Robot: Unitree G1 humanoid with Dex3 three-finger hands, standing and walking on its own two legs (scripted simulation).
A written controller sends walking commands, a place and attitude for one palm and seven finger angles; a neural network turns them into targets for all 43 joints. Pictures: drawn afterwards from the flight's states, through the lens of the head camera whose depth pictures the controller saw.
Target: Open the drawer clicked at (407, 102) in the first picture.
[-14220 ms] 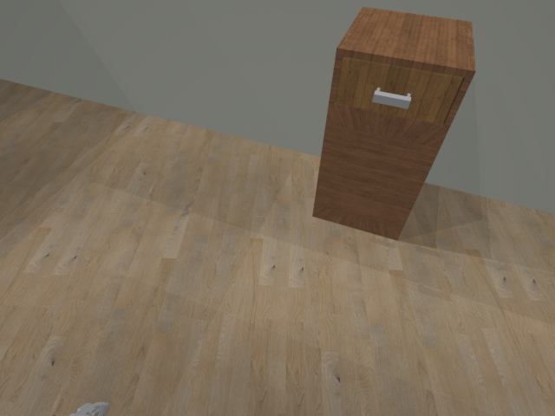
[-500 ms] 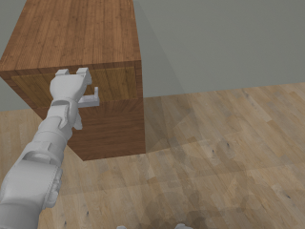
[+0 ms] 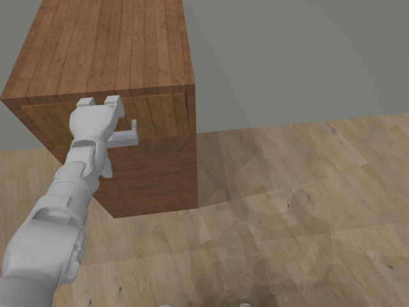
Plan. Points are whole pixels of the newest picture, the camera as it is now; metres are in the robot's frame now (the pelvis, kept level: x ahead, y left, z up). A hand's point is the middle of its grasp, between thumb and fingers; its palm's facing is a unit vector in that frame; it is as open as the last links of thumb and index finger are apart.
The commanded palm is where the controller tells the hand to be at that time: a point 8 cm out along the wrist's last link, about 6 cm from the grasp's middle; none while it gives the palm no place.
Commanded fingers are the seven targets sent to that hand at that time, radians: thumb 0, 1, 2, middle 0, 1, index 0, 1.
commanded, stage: move the hooked fingers above the handle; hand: left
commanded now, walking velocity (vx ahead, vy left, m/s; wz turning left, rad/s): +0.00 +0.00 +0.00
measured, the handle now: (114, 132) +0.52 +0.21 -0.04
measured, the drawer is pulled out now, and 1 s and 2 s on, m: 0.00 0.00 0.00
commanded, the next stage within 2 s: lower the fingers behind the handle in 0.12 s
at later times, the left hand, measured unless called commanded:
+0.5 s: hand (113, 142) +0.46 +0.19 +0.00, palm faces -0.07 -0.03 -1.00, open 13.8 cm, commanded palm +0.45 +0.19 +0.06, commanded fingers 0.00 -0.50 0.30 -0.30 -1.20 -0.30 -1.20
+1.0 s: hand (111, 151) +0.46 +0.20 -0.03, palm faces -0.06 -0.04 -1.00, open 13.8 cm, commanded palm +0.45 +0.20 +0.03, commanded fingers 0.00 -0.50 0.30 -0.30 -1.20 -0.30 -1.20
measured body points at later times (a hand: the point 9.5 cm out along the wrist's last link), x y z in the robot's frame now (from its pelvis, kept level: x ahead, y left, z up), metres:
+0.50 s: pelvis +0.00 -0.01 +0.00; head +0.09 -0.02 +0.44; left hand +0.46 +0.19 +0.06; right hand +0.02 -0.28 -0.14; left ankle -0.02 +0.10 -0.71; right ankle -0.02 -0.13 -0.71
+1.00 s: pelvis -0.01 -0.01 -0.02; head +0.10 -0.01 +0.42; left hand +0.46 +0.20 +0.03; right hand +0.00 -0.28 -0.15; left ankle -0.02 +0.10 -0.71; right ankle -0.02 -0.13 -0.71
